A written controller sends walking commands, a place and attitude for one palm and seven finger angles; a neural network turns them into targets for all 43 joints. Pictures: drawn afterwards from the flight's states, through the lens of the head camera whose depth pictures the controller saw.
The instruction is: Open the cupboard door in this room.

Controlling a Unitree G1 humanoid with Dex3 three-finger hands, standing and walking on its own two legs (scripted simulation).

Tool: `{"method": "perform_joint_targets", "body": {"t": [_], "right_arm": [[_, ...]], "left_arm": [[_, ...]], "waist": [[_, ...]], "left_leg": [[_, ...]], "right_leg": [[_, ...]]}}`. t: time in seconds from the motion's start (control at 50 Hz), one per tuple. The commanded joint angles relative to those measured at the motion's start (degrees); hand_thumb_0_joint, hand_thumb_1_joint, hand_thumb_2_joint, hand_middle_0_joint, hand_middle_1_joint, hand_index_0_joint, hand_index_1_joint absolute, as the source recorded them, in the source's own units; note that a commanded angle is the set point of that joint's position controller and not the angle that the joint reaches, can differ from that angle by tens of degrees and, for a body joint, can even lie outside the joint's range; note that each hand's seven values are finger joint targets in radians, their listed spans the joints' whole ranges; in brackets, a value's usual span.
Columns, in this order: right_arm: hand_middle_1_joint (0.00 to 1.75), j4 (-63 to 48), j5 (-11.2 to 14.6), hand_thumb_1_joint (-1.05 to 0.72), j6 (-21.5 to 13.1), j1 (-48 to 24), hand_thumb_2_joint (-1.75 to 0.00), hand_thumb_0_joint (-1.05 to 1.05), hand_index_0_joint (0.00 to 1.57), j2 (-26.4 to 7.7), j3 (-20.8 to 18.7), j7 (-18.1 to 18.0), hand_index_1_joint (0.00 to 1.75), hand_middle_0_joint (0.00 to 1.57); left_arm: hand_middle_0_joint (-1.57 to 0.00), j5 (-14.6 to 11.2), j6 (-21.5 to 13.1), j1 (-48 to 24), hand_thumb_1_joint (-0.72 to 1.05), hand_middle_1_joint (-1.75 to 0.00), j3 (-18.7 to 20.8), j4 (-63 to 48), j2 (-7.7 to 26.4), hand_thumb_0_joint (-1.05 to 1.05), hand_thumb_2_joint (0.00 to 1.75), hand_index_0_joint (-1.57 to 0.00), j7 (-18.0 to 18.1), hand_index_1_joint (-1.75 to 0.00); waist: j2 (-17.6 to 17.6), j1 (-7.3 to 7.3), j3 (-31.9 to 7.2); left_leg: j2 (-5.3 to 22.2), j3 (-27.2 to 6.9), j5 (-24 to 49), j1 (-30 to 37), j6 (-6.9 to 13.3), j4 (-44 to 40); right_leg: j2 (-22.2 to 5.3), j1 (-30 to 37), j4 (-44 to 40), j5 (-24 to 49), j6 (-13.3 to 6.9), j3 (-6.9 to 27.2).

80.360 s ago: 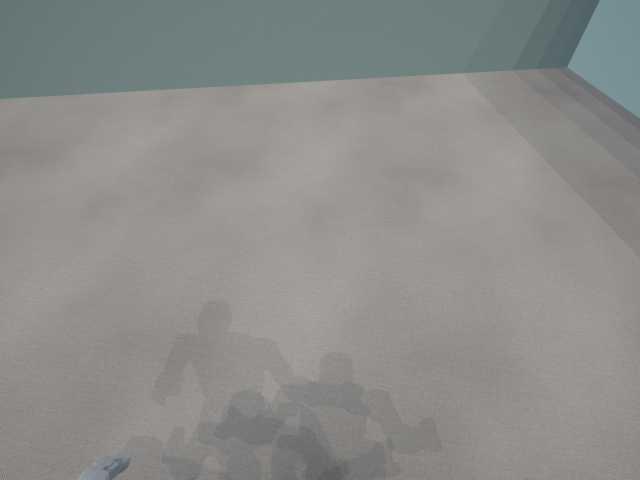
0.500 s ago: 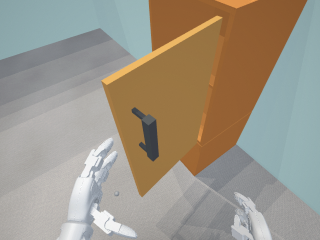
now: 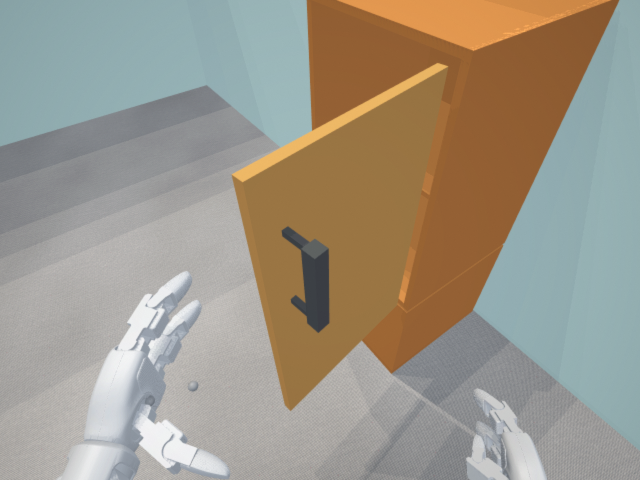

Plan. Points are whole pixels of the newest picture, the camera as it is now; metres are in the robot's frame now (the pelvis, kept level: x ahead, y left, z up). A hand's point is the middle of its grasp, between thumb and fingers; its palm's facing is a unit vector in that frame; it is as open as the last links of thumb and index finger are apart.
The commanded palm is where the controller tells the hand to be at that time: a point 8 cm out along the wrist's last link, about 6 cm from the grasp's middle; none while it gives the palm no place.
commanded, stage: draw the hand back to the body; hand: left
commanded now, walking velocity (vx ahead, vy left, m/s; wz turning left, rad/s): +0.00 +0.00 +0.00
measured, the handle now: (305, 281) +0.35 +0.05 +0.08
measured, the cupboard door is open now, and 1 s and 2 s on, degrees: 99 99 99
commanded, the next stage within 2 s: step back with the hand held close in 1.18 s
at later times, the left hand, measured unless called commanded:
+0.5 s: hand (82, 352) +0.20 +0.24 +0.15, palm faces +0.31 -0.88 -0.36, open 12.8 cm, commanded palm +0.15 +0.28 +0.18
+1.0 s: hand (22, 324) +0.20 +0.27 +0.19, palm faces +0.47 -0.79 -0.39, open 7.7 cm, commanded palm +0.15 +0.31 +0.21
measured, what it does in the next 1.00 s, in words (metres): stands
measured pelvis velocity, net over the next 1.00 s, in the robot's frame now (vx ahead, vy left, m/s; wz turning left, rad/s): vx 0.01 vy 0.01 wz -0.02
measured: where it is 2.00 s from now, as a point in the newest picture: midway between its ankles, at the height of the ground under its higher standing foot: outside the picture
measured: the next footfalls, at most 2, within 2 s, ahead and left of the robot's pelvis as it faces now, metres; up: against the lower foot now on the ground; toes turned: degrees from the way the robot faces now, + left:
none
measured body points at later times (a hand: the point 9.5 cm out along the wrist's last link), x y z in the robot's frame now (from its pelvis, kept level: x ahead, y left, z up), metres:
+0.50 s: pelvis +0.01 +0.02 +0.03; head -0.01 +0.01 +0.48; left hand +0.17 +0.28 +0.17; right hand +0.19 -0.18 -0.04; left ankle -0.01 +0.12 -0.70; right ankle +0.01 -0.10 -0.70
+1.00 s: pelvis +0.01 +0.01 +0.04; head -0.01 -0.01 +0.49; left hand +0.17 +0.31 +0.22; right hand +0.20 -0.21 -0.04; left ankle -0.01 +0.12 -0.70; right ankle +0.01 -0.10 -0.70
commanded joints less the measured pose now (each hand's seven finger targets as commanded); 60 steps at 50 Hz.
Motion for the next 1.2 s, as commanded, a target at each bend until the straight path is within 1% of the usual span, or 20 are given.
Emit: {"method": "perform_joint_targets", "body": {"t": [0.0,0.08,0.1,0.12,0.16,0.2,0.22,0.3,0.32,0.4,0.5,0.64,0.72,0.78,0.84,0.96,1.0,1.02,1.1,1.18], "right_arm": [[0.30,-9.86,0.54,-0.90,-4.21,-6.00,-0.90,0.00,0.20,-5.12,-2.43,-0.71,0.30,0.20],[0.30,-9.08,0.89,-0.90,-5.20,-6.21,-0.90,0.00,0.20,-5.12,-2.20,-0.76,0.30,0.20],[0.30,-8.55,-0.24,-0.90,-4.42,-6.33,-0.90,0.00,0.20,-5.03,-2.49,-2.09,0.30,0.20],[0.30,-8.04,-0.77,-0.90,-4.40,-6.10,-0.90,0.00,0.20,-4.04,-1.97,-2.42,0.30,0.20],[0.30,-7.33,-1.01,-0.90,-3.83,-6.14,-0.90,0.00,0.20,-4.01,-1.72,-2.23,0.30,0.20],[0.30,-6.36,-1.16,-0.90,-3.08,-6.83,-0.90,0.00,0.20,-4.15,-1.85,-2.30,0.30,0.20],[0.30,-5.60,-1.22,-0.90,-2.71,-7.68,-0.90,0.00,0.20,-4.32,-1.94,-2.36,0.30,0.20],[0.30,-4.91,-1.54,-0.90,-2.37,-9.09,-0.90,0.00,0.20,-4.45,-1.74,-2.67,0.30,0.20],[0.30,-4.33,-1.65,-0.90,-2.31,-9.77,-0.90,0.00,0.20,-4.57,-1.73,-2.81,0.30,0.20],[0.30,-3.15,-2.03,-0.90,-2.72,-10.19,-0.90,0.00,0.20,-4.37,-1.65,-2.65,0.30,0.20],[0.30,-1.56,-2.07,-0.90,-2.53,-10.66,-0.90,0.00,0.20,-4.76,-2.16,-1.87,0.30,0.20],[0.30,-0.52,-2.09,-0.90,-1.06,-11.43,-0.90,0.00,0.20,-5.09,-3.01,-1.47,0.30,0.20],[0.30,0.06,-2.12,-0.90,-0.61,-11.76,-0.90,0.00,0.20,-5.24,-3.34,-1.31,0.30,0.20],[0.30,0.48,-2.07,-0.90,-0.34,-11.64,-0.90,0.00,0.20,-5.15,-3.57,-1.22,0.30,0.20],[0.30,0.65,-1.92,-0.90,-0.19,-11.98,-0.90,0.00,0.20,-5.39,-3.73,-0.97,0.30,0.20],[0.30,0.58,-1.99,-0.90,0.34,-12.60,-0.90,0.00,0.20,-5.53,-4.19,-1.19,0.30,0.20],[0.30,0.53,-2.11,-0.90,0.10,-12.91,-0.90,0.00,0.20,-5.24,-4.13,-1.31,0.30,0.20],[0.30,0.71,-2.03,-0.90,0.08,-13.10,-0.90,0.00,0.20,-5.29,-4.10,-1.46,0.30,0.20],[0.30,0.83,-2.07,-0.90,-0.49,-13.27,-0.90,0.00,0.20,-4.88,-3.93,-1.51,0.30,0.20],[0.30,1.16,-1.97,-0.90,-0.66,-13.35,-0.90,0.00,0.20,-4.85,-4.01,-1.46,0.30,0.20]], "left_arm": [[-0.15,-2.41,-2.85,-3.66,-0.47,-0.30,6.82,-14.97,6.76,0.00,0.32,-0.15,-1.07,-0.30],[-0.16,-3.46,-2.63,-4.33,-0.32,-0.30,7.59,-16.43,7.07,0.00,0.37,-0.16,-2.12,-0.30],[-0.16,5.37,-2.01,-5.62,-0.29,-0.30,8.60,-20.40,15.58,0.00,0.39,-0.16,5.13,-0.30],[-0.16,6.33,-0.84,-3.38,-0.26,-0.30,7.74,-18.96,12.25,0.00,0.40,-0.16,8.46,-0.30],[-0.16,7.57,0.44,-1.35,-0.18,-0.30,4.47,-17.20,8.01,0.00,0.43,-0.16,10.52,-0.30],[-0.16,8.51,0.78,-1.17,-0.12,-0.30,5.92,-16.31,9.24,0.00,0.47,-0.16,12.09,-0.30],[-0.16,8.76,1.01,-0.66,-0.08,-0.30,7.38,-13.97,10.34,0.00,0.48,-0.16,12.78,-0.30],[-0.17,9.74,0.16,-4.72,0.06,-0.30,8.68,-15.59,11.42,0.00,0.54,-0.17,14.32,-0.30],[-0.17,9.85,0.18,-5.20,0.09,-0.30,10.43,-14.90,13.15,0.00,0.55,-0.17,14.80,-0.30],[-0.18,10.07,-0.44,-5.60,0.23,-0.30,12.06,-16.77,13.57,0.00,0.62,-0.18,15.59,-0.30],[-0.18,10.06,-0.61,-5.18,0.41,-0.30,14.53,-16.31,14.27,0.00,0.69,-0.18,15.68,-0.30],[-0.19,9.50,-0.73,-5.70,0.65,-0.30,19.96,-12.64,16.40,0.00,0.80,-0.19,15.64,-0.30],[-0.20,9.43,-1.19,-7.75,0.80,-0.30,23.82,-14.26,19.17,0.00,0.86,-0.20,15.82,-0.30],[-0.20,9.00,-1.25,-8.67,0.90,-0.30,25.25,-13.77,19.75,0.00,0.90,-0.20,15.96,-0.30],[-0.20,8.85,-0.78,-8.06,0.90,-0.30,21.31,-11.16,15.86,0.00,0.90,-0.20,15.27,-0.30],[-0.20,8.85,-1.01,-9.14,0.90,-0.30,22.65,-11.22,17.85,0.00,0.90,-0.20,15.40,-0.30],[-0.20,8.89,-1.53,-9.42,0.90,-0.30,23.52,-12.58,18.86,0.00,0.90,-0.20,15.58,-0.30],[-0.20,9.01,-1.52,-9.44,0.90,-0.30,24.10,-12.61,19.67,0.00,0.90,-0.20,15.67,-0.30],[-0.20,9.11,-1.83,-9.89,0.90,-0.30,23.47,-14.07,19.05,0.00,0.90,-0.20,15.76,-0.30],[-0.20,8.92,-1.73,-9.09,0.90,-0.30,22.67,-12.12,18.11,0.00,0.90,-0.20,15.57,-0.30]], "waist": [[-2.68,0.49,-3.89],[0.16,0.46,-3.15],[0.50,1.94,-3.11],[0.31,1.07,0.19],[-0.82,0.46,2.45],[-0.87,0.64,2.44],[-2.79,1.02,3.51],[-1.04,0.92,3.55],[0.03,1.37,3.97],[1.94,1.75,1.79],[2.27,1.99,2.66],[-0.88,2.57,4.84],[3.78,3.02,2.56],[2.15,2.77,3.04],[0.58,2.05,5.43],[-0.91,2.51,4.42],[-0.64,2.75,3.29],[1.41,2.88,3.19],[3.25,2.69,3.32],[1.32,2.40,5.78]], "left_leg": [[-1.89,-1.86,12.35,0.94,0.69,-8.62],[-1.64,-2.25,13.69,3.39,0.40,-10.18],[-0.89,-1.32,14.35,4.87,0.86,-13.00],[-1.25,-1.13,13.56,5.65,0.81,-13.79],[-0.71,-1.45,14.26,6.97,0.83,-15.15],[-0.37,-1.39,15.71,9.21,0.86,-16.83],[-0.24,-1.36,15.35,9.34,0.84,-17.88],[-0.08,-1.33,14.50,12.99,0.83,-21.85],[-0.07,-1.32,14.47,13.46,0.78,-22.70],[0.21,-1.56,19.44,16.60,0.42,-25.57],[0.83,-1.57,26.13,18.85,-0.35,-27.65],[1.01,-1.06,27.26,19.49,-0.50,-29.76],[0.74,-0.58,30.74,21.23,-0.76,-29.48],[0.86,-0.49,31.51,21.75,-0.67,-29.61],[0.96,-0.36,29.82,21.89,-0.17,-30.13],[0.31,0.14,24.23,22.07,0.70,-30.66],[-0.02,0.24,24.24,22.43,0.79,-30.40],[-0.09,0.47,24.12,22.70,0.74,-30.21],[-0.30,0.47,24.23,22.89,0.65,-30.19],[-0.11,0.64,22.32,22.65,0.83,-30.42]], "right_leg": [[0.62,7.10,-10.13,11.06,1.00,4.19],[1.18,7.17,-10.01,12.94,0.79,2.40],[-0.08,10.16,-13.65,12.70,0.19,5.00],[-0.31,9.44,-15.95,11.10,0.29,4.70],[-0.30,9.66,-16.44,11.47,0.58,3.64],[-0.15,11.39,-17.58,12.48,0.63,3.30],[-0.06,12.67,-18.97,11.91,0.60,3.24],[-0.06,15.26,-21.27,10.53,0.63,3.08],[-0.10,16.27,-22.27,10.23,0.45,3.20],[0.01,20.47,-22.91,14.29,0.31,2.86],[0.35,22.95,-24.46,17.98,0.36,2.78],[0.63,25.12,-26.40,19.77,0.37,2.85],[0.54,26.76,-26.89,22.22,0.16,3.45],[0.59,26.59,-27.43,23.09,0.34,3.36],[0.60,25.13,-28.33,21.92,0.66,3.23],[0.56,25.64,-29.44,19.41,0.67,3.75],[0.50,26.22,-29.65,19.83,0.62,3.99],[0.39,26.33,-29.83,19.81,0.50,4.33],[0.37,26.11,-30.04,20.00,0.49,4.37],[0.47,24.57,-31.00,18.19,0.70,4.43]]}}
